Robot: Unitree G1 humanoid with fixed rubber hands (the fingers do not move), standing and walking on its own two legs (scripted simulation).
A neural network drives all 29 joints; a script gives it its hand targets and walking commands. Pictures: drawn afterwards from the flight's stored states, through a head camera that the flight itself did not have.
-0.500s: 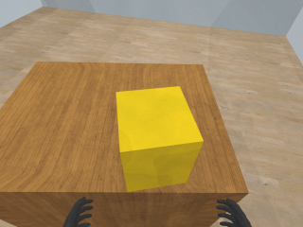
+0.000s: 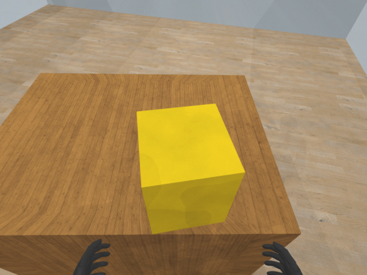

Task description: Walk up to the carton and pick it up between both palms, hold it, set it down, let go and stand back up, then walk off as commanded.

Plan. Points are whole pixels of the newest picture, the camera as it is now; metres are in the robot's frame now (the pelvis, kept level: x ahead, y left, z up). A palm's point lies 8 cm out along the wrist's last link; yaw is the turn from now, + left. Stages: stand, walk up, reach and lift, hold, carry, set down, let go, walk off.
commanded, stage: let go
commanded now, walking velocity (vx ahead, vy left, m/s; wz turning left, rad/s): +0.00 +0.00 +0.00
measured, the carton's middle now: (183, 170) +0.38 +0.02 -0.02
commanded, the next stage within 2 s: stand in 0.36 s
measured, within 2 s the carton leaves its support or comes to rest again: neither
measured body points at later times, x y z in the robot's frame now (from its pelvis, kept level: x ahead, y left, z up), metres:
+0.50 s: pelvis -0.02 +0.00 +0.00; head -0.01 +0.01 +0.44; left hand +0.13 +0.25 -0.11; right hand +0.13 -0.27 -0.10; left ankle -0.01 +0.12 -0.75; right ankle -0.03 -0.12 -0.75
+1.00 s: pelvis -0.03 +0.01 +0.00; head -0.04 +0.02 +0.45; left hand +0.06 +0.31 -0.13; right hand +0.05 -0.29 -0.12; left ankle -0.01 +0.12 -0.75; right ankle -0.03 -0.12 -0.75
